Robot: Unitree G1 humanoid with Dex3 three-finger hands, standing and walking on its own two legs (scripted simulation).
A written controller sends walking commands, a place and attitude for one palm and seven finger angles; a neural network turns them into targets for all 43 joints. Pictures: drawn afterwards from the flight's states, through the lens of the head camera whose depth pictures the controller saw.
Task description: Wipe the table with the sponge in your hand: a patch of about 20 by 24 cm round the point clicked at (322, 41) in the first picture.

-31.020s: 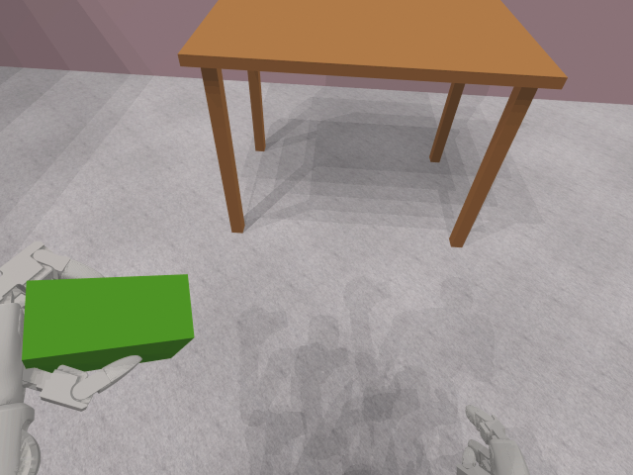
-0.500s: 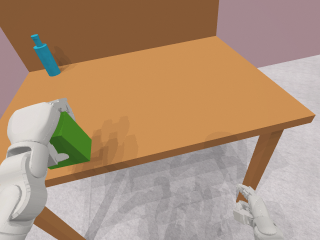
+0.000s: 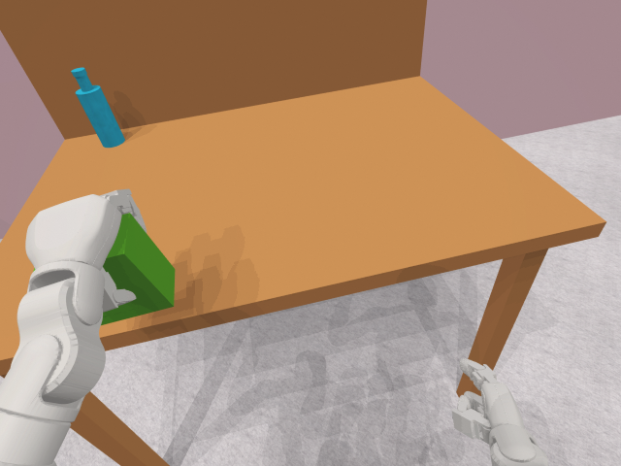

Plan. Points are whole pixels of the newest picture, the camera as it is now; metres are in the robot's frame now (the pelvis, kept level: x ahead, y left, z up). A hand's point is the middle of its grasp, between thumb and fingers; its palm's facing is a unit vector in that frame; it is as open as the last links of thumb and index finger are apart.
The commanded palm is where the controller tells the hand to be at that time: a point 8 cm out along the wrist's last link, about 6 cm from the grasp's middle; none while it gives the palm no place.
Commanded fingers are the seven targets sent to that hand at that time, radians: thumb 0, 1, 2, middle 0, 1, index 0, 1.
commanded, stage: move the sponge above the wiping area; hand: left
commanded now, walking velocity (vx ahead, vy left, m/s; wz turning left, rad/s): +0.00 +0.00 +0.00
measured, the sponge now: (122, 281) +0.27 +0.30 +0.13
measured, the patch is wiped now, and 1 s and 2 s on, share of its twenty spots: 0.00 0.00 0.00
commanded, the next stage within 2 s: none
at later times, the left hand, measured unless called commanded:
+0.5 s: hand (117, 251) +0.29 +0.31 +0.16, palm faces +0.11 -0.05 -0.99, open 10.1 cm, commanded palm +0.24 +0.31 +0.24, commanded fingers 0.00 0.10 1.30 -1.20 -1.60 -1.20 -1.60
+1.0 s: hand (117, 246) +0.30 +0.32 +0.16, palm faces +0.09 -0.03 -1.00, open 10.1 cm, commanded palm +0.27 +0.32 +0.22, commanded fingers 0.00 0.10 1.30 -1.20 -1.60 -1.20 -1.60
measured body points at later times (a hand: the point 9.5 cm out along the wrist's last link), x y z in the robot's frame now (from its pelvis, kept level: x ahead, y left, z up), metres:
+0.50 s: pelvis +0.02 +0.02 +0.00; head +0.01 -0.03 +0.45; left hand +0.28 +0.31 +0.22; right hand +0.28 -0.17 -0.08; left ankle +0.00 +0.15 -0.74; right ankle +0.09 -0.09 -0.74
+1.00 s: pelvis +0.04 +0.02 +0.00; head +0.04 -0.02 +0.45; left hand +0.30 +0.32 +0.21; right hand +0.29 -0.18 -0.08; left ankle +0.00 +0.15 -0.74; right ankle +0.09 -0.09 -0.74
